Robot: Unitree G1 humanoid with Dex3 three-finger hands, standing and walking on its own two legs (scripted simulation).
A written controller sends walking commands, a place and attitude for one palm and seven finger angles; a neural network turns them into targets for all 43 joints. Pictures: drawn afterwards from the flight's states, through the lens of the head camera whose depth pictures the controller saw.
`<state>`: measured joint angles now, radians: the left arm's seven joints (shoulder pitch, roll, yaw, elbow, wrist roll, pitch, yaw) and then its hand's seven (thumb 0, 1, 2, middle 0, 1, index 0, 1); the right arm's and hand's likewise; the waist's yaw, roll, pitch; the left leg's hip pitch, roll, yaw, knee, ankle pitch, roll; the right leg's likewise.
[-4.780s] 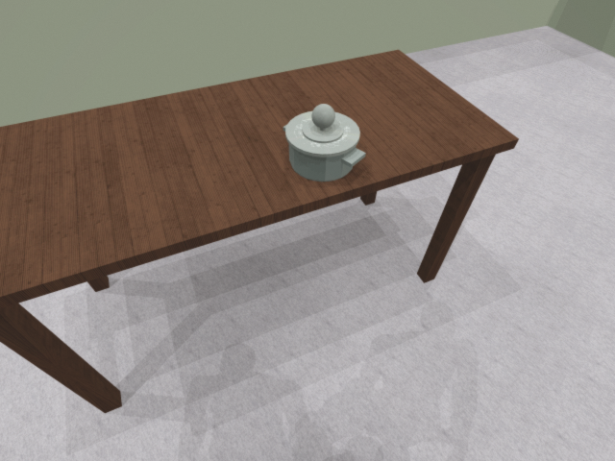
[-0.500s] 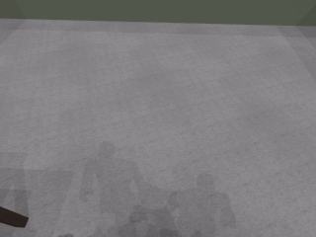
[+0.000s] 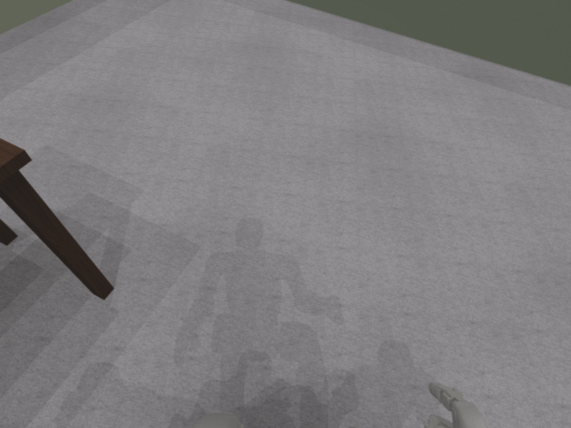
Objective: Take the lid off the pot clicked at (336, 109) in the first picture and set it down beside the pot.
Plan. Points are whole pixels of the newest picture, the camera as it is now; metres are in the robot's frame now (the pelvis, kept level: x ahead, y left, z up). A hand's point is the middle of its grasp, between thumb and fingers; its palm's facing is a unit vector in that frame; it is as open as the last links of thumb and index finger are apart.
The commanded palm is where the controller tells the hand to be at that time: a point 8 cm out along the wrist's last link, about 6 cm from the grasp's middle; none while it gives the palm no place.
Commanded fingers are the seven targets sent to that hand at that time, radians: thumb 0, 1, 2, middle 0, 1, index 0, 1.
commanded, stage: turn to face it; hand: left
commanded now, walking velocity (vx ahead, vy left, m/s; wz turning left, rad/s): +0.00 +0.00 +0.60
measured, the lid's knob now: out of the picture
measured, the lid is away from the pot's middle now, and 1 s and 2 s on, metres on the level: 0.00 0.00 0.00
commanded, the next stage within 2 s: take the last steps up to it in 1.84 s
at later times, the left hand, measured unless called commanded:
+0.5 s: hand out of the picture +0.07 +0.21 -0.12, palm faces +0.27 -0.91 -0.32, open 7.4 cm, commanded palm none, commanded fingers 0.00 0.90 0.90 -0.20 -0.30 -0.20 -0.30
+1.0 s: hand out of the picture -0.10 +0.24 -0.16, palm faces +0.60 -0.76 -0.27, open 7.4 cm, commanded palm none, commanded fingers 0.00 0.90 0.90 -0.20 -0.30 -0.20 -0.30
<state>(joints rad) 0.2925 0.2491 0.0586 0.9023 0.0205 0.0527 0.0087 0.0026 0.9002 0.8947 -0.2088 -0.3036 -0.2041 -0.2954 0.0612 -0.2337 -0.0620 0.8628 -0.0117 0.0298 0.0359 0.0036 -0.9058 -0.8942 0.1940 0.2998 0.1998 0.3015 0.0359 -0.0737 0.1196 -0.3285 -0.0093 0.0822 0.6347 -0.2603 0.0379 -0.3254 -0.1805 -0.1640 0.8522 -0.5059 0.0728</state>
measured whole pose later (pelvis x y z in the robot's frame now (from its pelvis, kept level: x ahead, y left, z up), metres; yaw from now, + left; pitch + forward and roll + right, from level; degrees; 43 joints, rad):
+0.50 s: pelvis +0.00 -0.03 +0.01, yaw +17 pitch +1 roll +0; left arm 0.14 0.23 0.04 0.82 0.02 0.03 0.02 0.00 0.90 0.90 -0.20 -0.30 -0.20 -0.29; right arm 0.24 -0.25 -0.09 0.93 -0.02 0.07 0.01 0.00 -0.90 -0.89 0.20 0.30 0.20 0.30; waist -0.05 0.06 0.06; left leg -0.45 -0.10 -0.14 0.76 -0.40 -0.01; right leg -0.27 -0.01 0.00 0.55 -0.31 0.01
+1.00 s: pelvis -0.02 +0.02 +0.01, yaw +36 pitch +0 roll -1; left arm 0.21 0.30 0.08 0.91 0.02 0.07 0.01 0.01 0.91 0.90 -0.20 -0.30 -0.20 -0.29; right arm 0.12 -0.24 -0.06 0.87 -0.02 0.02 0.01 0.00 -0.90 -0.89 0.20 0.30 0.20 0.30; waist 0.01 -0.05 0.10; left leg -0.30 -0.04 -0.01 0.56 -0.26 0.04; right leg -0.47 -0.10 -0.02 1.12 -0.44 0.10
